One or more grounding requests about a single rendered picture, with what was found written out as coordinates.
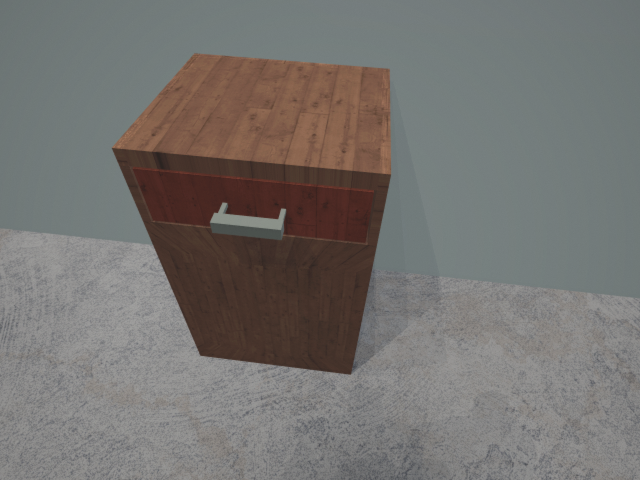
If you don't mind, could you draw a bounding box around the drawer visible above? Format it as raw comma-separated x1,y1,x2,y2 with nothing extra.
132,167,374,243

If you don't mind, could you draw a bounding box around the cabinet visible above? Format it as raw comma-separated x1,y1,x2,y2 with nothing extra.
112,53,391,375

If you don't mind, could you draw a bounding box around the handle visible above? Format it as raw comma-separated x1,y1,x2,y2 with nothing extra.
210,203,286,240

